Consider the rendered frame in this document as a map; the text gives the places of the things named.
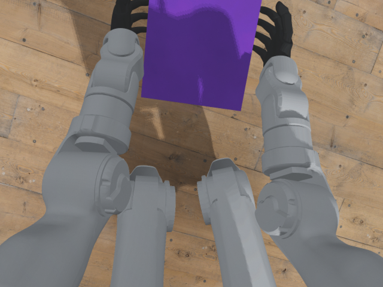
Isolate robot left hand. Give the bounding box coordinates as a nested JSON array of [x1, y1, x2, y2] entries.
[[111, 0, 149, 34]]

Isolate carton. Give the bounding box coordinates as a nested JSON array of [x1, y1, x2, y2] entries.
[[141, 0, 262, 111]]

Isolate robot right upper arm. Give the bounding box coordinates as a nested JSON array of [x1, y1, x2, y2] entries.
[[255, 179, 383, 287]]

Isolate robot shin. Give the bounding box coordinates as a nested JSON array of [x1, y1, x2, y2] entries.
[[117, 165, 162, 226], [207, 158, 256, 208]]

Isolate robot right forearm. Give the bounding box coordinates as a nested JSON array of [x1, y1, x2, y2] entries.
[[256, 56, 333, 195]]

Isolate robot right hand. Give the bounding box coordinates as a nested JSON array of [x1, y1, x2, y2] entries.
[[253, 1, 293, 67]]

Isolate robot left forearm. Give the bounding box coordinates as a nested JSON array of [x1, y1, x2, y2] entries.
[[42, 28, 144, 199]]

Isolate right robot shin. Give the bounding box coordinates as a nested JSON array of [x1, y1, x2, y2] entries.
[[207, 158, 256, 208]]

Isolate left robot shin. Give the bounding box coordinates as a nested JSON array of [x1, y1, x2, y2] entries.
[[117, 165, 162, 226]]

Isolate robot left upper arm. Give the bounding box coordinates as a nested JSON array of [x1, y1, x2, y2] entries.
[[0, 151, 132, 287]]

